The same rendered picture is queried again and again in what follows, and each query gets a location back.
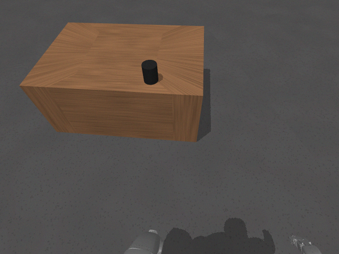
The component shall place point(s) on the right robot hand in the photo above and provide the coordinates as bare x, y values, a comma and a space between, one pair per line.
303, 245

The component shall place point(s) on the can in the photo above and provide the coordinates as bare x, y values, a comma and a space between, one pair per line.
150, 72

